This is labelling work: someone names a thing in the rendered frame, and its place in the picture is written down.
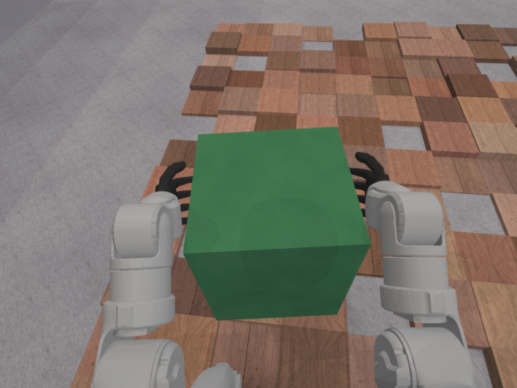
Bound left robot hand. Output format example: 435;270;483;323
155;161;193;225

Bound robot left upper arm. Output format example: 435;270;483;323
93;339;186;388

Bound left robot thigh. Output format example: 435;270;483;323
191;366;242;388

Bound carton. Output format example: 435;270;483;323
183;127;371;321

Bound right robot hand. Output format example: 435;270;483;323
349;152;389;217

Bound robot right forearm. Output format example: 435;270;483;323
365;181;475;385

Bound robot right upper arm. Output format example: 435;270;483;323
374;327;475;388

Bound robot left forearm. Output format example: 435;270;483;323
91;192;183;388

